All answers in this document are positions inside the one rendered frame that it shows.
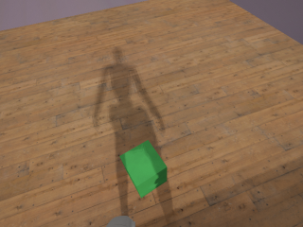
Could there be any robot left thigh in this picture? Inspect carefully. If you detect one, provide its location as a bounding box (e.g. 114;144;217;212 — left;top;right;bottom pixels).
106;216;135;227

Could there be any carton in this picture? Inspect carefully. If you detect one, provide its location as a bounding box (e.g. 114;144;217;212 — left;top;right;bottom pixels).
119;140;168;198

